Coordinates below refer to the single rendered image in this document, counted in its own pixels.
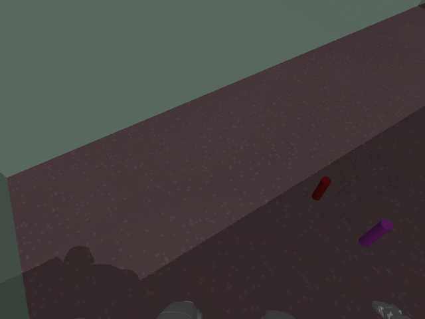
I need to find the right robot hand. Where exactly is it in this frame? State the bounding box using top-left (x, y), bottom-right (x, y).
top-left (372, 301), bottom-right (410, 319)

